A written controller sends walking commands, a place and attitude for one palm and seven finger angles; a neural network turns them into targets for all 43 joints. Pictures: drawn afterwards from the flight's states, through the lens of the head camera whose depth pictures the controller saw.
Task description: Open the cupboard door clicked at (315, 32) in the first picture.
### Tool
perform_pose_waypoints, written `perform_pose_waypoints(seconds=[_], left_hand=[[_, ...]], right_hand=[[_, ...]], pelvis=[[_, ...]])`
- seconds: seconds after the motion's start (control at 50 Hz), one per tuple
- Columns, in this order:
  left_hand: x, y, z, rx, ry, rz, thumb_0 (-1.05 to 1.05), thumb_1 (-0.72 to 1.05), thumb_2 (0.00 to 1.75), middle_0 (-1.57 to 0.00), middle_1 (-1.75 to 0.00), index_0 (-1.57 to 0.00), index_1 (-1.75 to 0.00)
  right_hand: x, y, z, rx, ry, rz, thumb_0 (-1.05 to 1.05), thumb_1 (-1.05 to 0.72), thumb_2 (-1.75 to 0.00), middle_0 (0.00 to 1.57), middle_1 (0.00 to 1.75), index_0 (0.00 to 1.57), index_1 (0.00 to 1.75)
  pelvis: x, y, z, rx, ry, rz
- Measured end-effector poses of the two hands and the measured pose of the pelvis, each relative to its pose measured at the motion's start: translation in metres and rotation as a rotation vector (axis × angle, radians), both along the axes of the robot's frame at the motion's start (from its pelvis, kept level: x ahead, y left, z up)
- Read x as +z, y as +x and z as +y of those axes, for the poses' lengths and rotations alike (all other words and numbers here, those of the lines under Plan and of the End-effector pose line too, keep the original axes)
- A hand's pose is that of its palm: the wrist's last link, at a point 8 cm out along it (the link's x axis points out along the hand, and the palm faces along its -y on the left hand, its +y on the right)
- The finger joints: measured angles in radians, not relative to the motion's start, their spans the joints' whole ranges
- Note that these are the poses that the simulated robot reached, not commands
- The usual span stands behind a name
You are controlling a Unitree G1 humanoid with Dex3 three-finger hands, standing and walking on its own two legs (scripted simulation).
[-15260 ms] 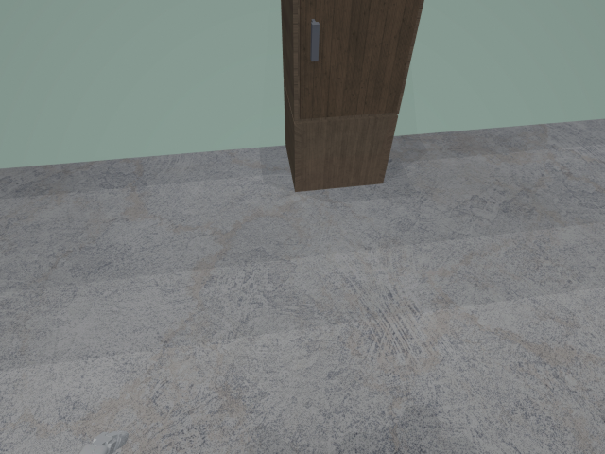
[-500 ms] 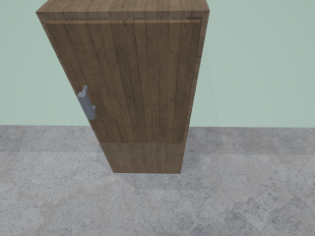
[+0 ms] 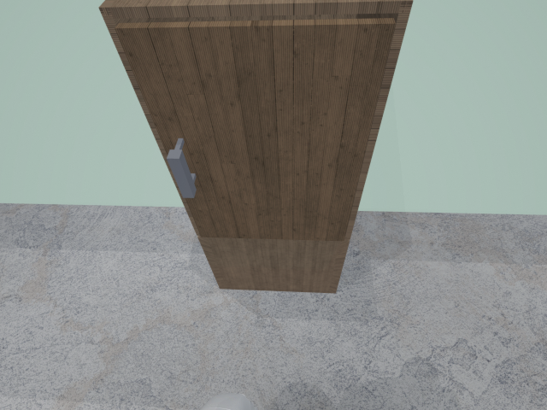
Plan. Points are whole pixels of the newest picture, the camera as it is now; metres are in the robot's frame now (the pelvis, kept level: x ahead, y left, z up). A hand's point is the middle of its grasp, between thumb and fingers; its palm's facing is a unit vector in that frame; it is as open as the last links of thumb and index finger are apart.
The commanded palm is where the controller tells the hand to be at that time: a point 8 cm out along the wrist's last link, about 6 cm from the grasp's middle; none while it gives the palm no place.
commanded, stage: come to a stop and stand still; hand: left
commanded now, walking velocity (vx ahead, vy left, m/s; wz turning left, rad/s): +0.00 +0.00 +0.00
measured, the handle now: (184, 168) +0.55 +0.25 -0.02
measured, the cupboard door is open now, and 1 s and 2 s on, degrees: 0 0 0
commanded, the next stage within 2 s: look again from close up in 1.38 s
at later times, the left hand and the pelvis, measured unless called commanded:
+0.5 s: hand out of the picture +0.02 +0.22 -0.17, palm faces +0.02 -0.97 -0.23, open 7.3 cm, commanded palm none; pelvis +0.00 +0.04 +0.00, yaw +0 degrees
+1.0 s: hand out of the picture +0.03 +0.28 -0.17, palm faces -0.02 -0.98 -0.22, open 7.4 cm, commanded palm none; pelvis +0.01 +0.09 +0.00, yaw -1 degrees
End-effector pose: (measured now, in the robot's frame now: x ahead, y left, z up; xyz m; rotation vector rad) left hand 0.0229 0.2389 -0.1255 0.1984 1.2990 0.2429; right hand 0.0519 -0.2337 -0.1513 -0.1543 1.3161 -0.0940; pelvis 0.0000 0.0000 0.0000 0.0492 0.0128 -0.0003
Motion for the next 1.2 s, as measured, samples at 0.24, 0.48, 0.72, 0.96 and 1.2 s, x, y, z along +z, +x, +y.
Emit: perform_pose_waypoints(seconds=[0.24,0.48,0.72,0.96,1.2], left_hand=[[-0.028,-0.011,0.043,0.02,-0.055,0.062,0.0,0.91,0.89,-0.2,-0.3,-0.2,-0.3],[-0.007,-0.005,0.03,-0.034,-0.052,0.021,0.01,0.94,0.89,-0.2,-0.3,-0.2,-0.3],[-0.014,0.004,0.056,-0.074,-0.07,0.0,0.01,0.92,0.89,-0.2,-0.3,-0.2,-0.3],[-0.011,0.008,0.085,-0.084,-0.063,0.023,0.0,0.91,0.89,-0.2,-0.3,-0.2,-0.3],[-0.016,0.002,0.084,-0.066,-0.084,0.084,0.0,0.91,0.89,-0.2,-0.3,-0.2,-0.3]], right_hand=[[0.011,0.011,0.046,0.015,-0.047,-0.091,0.0,-0.91,-0.9,0.2,0.3,0.19,0.3],[0.0,-0.026,0.05,-0.043,0.003,0.004,0.0,-0.94,-0.89,0.2,0.3,0.2,0.3],[0.006,-0.042,0.081,-0.063,-0.016,-0.009,0.0,-0.92,-0.9,0.2,0.3,0.19,0.3],[0.011,-0.049,0.103,-0.05,-0.016,0.035,0.01,-0.92,-0.9,0.2,0.3,0.2,0.3],[0.015,-0.024,0.1,-0.042,-0.044,0.021,0.0,-0.91,-0.9,0.2,0.3,0.2,0.3]], pelvis=[[-0.009,0.001,0.038,-0.003,-0.018,-0.024],[0.0,0.002,0.04,0.0,-0.027,-0.015],[-0.001,0.004,0.071,-0.021,-0.058,-0.044],[0.004,0.005,0.092,-0.023,-0.049,-0.019],[0.004,0.018,0.095,-0.027,-0.049,-0.018]])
